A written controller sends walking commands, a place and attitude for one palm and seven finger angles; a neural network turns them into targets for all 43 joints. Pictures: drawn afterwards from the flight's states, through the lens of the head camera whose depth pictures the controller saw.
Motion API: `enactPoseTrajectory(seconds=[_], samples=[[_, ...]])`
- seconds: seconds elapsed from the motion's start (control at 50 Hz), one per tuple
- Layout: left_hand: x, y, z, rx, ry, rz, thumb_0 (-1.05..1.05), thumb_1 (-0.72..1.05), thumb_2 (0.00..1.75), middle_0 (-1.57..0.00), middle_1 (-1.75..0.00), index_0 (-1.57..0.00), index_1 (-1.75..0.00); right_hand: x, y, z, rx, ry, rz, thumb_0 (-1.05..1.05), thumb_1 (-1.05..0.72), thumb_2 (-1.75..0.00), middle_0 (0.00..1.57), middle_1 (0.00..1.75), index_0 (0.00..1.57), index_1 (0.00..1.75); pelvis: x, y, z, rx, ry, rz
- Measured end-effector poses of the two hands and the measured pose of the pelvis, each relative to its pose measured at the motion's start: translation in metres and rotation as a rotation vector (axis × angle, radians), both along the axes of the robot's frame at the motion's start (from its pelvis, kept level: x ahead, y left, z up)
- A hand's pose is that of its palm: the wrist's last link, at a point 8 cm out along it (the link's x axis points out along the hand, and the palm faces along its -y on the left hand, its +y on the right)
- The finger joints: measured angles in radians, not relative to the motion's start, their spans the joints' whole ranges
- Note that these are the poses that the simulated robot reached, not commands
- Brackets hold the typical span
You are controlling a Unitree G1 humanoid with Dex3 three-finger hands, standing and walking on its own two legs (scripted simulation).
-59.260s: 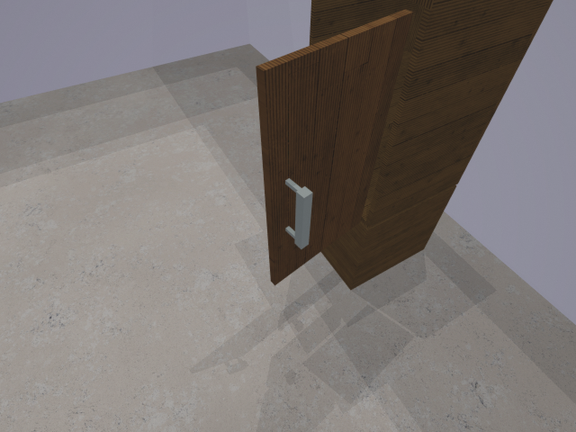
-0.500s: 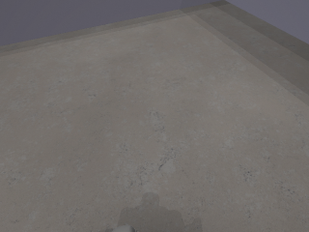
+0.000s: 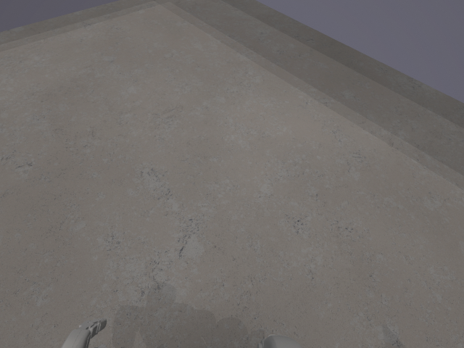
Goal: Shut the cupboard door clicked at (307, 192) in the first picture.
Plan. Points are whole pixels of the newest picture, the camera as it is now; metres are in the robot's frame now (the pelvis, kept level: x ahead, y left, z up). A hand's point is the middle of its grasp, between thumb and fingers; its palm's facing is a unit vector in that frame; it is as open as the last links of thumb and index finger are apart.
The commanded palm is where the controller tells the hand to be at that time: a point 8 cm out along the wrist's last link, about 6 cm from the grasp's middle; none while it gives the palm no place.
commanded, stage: turn to face it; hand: left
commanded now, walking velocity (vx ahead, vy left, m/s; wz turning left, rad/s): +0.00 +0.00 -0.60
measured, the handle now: out of the picture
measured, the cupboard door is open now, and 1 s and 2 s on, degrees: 36 36 36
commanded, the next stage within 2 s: none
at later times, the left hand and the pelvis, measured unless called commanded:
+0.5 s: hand out of the picture +0.13 +0.15 -0.17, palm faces -0.26 -0.94 -0.20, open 7.4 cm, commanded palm none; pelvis +0.02 -0.02 -0.01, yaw -18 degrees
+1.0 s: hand (197, 289) +0.25 +0.08 -0.16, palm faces -0.57 -0.77 -0.27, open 7.4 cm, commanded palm none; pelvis +0.02 -0.02 -0.02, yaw -37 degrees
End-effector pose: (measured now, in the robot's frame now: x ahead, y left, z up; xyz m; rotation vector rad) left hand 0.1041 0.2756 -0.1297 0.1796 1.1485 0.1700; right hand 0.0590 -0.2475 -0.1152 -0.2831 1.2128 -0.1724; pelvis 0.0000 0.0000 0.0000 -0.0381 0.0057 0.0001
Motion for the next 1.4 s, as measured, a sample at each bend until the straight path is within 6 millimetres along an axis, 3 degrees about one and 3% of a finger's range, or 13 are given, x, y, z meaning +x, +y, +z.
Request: enactPoseTrajectory(seconds=[0.1, 0.2, 0.32, 0.48, 0.56, 0.62, 0.72, 0.8, 0.98, 1.06, 1.22, 1.34, 1.4], samples=[[0.037, -0.025, 0.006, 0.001, -0.022, -0.107, 0.01, 0.91, 0.9, -0.19, -0.29, -0.19, -0.3, -0.031, -0.01, -0.01, 0.032, 0.035, -0.101, 0.0, -0.9, -0.9, 0.2, 0.3, 0.21, 0.3, 0.001, -0.008, -0.001, 0.0, 0.001, -0.07], [0.064, -0.062, 0.003, 0.025, -0.065, -0.214, 0.01, 0.91, 0.9, -0.2, -0.3, -0.19, -0.3, -0.06, -0.037, -0.037, 0.062, 0.064, -0.206, 0.0, -0.9, -0.9, 0.2, 0.3, 0.21, 0.3, 0.004, -0.028, -0.018, 0.026, 0.002, -0.138], [0.052, -0.087, 0.003, 0.022, -0.001, -0.255, 0.01, 0.91, 0.9, -0.2, -0.3, -0.2, -0.3, -0.06, -0.058, -0.032, 0.035, 0.058, -0.28, 0.01, -0.91, -0.9, 0.2, 0.3, 0.2, 0.3, 0.005, -0.031, -0.011, 0.03, -0.003, -0.203], [0.037, -0.079, -0.012, -0.011, 0.102, -0.288, 0.01, 0.9, 0.9, -0.2, -0.3, -0.2, -0.3, -0.028, -0.055, -0.008, -0.004, -0.061, -0.311, 0.01, -0.91, -0.9, 0.2, 0.3, 0.2, 0.3, 0.015, -0.021, -0.006, 0.032, 0.004, -0.296], [0.045, -0.06, -0.028, -0.023, 0.138, -0.306, 0.01, 0.9, 0.9, -0.2, -0.3, -0.2, -0.3, -0.016, -0.041, -0.002, -0.041, -0.128, -0.329, 0.0, -0.91, -0.9, 0.2, 0.3, 0.2, 0.3, 0.025, -0.005, -0.015, 0.018, 0.011, -0.351], [0.06, -0.051, -0.032, -0.019, 0.153, -0.336, 0.01, 0.9, 0.9, -0.2, -0.3, -0.2, -0.3, -0.021, -0.027, 0.003, -0.052, -0.133, -0.337, 0.0, -0.91, -0.9, 0.2, 0.3, 0.2, 0.3, 0.027, 0.002, -0.013, 0.012, 0.002, -0.394], [0.091, -0.049, -0.019, -0.014, 0.129, -0.402, 0.01, 0.91, 0.9, -0.2, -0.3, -0.2, -0.3, -0.046, -0.008, 0.01, -0.035, -0.088, -0.398, 0.0, -0.9, -0.9, 0.2, 0.3, 0.2, 0.3, 0.03, 0.007, -0.002, -0.011, -0.003, -0.46], [0.116, -0.062, -0.01, -0.002, 0.104, -0.469, 0.01, 0.91, 0.9, -0.2, -0.29, -0.19, -0.3, -0.074, 0.0, 0.007, -0.013, -0.052, -0.48, 0.0, -0.9, -0.9, 0.2, 0.3, 0.21, 0.3, 0.031, 0.005, 0.002, -0.016, 0.001, -0.513], [0.163, -0.141, -0.002, 0.029, -0.025, -0.674, 0.01, 0.91, 0.9, -0.19, -0.29, -0.19, -0.3, -0.161, -0.006, -0.03, 0.05, 0.033, -0.691, 0.0, -0.9, -0.9, 0.2, 0.3, 0.21, 0.3, 0.021, -0.022, -0.017, 0.024, -0.007, -0.629], [0.163, -0.167, 0.002, 0.035, -0.041, -0.725, 0.01, 0.91, 0.9, -0.2, -0.3, -0.19, -0.3, -0.183, -0.014, -0.037, 0.044, 0.078, -0.76, 0.01, -0.91, -0.9, 0.2, 0.3, 0.2, 0.3, 0.02, -0.024, -0.018, 0.014, -0.007, -0.672], [0.163, -0.182, -0.005, 0.013, 0.041, -0.805, 0.01, 0.9, 0.9, -0.2, -0.3, -0.2, -0.3, -0.166, -0.019, -0.014, 0.003, -0.01, -0.818, 0.01, -0.91, -0.9, 0.2, 0.3, 0.2, 0.3, 0.031, -0.024, -0.007, 0.039, -0.001, -0.771], [0.188, -0.18, -0.028, -0.009, 0.084, -0.842, 0.01, 0.9, 0.9, -0.2, -0.3, -0.2, -0.3, -0.146, -0.005, -0.005, -0.056, -0.067, -0.85, 0.0, -0.91, -0.9, 0.2, 0.3, 0.2, 0.3, 0.051, -0.015, -0.016, 0.027, 0.006, -0.855], [0.201, -0.184, -0.026, -0.003, 0.099, -0.879, 0.01, 0.9, 0.9, -0.2, -0.3, -0.2, -0.3, -0.148, 0.01, 0.002, -0.054, -0.059, -0.873, 0.0, -0.91, -0.9, 0.2, 0.3, 0.2, 0.3, 0.056, -0.014, -0.01, 0.01, 0.007, -0.896]])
